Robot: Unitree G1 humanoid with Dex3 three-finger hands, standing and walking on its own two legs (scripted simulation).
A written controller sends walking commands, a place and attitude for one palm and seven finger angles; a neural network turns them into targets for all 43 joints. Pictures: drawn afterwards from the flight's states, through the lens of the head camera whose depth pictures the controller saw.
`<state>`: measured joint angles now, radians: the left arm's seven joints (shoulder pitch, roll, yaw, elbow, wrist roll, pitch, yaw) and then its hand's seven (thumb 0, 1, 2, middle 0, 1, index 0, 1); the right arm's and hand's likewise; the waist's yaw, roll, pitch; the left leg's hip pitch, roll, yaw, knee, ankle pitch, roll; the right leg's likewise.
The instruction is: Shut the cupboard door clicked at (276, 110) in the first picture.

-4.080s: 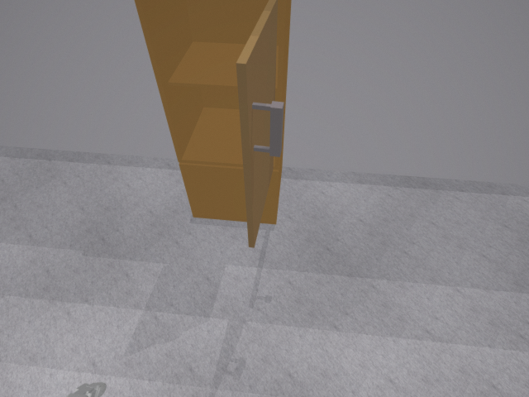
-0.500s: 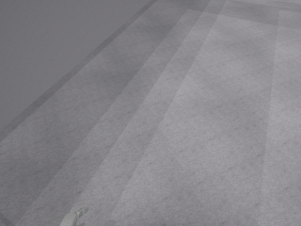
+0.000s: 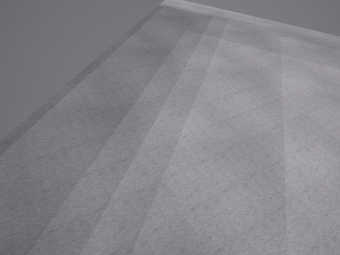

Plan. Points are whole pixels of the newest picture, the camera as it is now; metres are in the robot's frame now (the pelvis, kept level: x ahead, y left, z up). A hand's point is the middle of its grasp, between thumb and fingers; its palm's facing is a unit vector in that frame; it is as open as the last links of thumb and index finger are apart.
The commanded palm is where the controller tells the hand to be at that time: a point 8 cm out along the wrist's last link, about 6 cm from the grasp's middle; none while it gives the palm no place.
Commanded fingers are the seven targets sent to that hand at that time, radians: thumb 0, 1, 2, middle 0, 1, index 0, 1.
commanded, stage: walk around to get in front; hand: left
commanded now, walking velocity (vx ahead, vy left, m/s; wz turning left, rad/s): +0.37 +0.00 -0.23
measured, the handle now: out of the picture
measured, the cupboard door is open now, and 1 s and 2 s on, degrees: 86 86 86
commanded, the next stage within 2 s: walk to a spot facing it in 1.64 s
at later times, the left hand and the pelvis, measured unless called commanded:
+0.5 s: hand (145, 184) +0.35 +0.10 -0.17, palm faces -0.19 -0.97 -0.16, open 7.3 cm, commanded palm none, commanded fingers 0.00 0.90 0.90 -0.20 -0.30 -0.20 -0.30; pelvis +0.21 -0.05 -0.01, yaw -8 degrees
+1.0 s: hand (144, 184) +0.35 +0.11 -0.18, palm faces +0.01 -0.99 -0.13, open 7.3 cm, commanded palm none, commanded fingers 0.00 0.90 0.90 -0.20 -0.30 -0.20 -0.30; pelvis +0.43 -0.06 -0.01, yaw -6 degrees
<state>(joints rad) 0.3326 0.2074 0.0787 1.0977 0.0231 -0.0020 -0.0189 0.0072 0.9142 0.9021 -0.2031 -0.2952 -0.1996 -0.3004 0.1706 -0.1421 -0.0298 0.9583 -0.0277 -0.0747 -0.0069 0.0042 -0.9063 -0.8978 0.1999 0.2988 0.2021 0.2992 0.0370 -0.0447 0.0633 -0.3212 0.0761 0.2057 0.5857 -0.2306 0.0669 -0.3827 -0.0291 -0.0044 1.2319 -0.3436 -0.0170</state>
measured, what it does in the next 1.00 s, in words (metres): walks ahead: right foot, then left foot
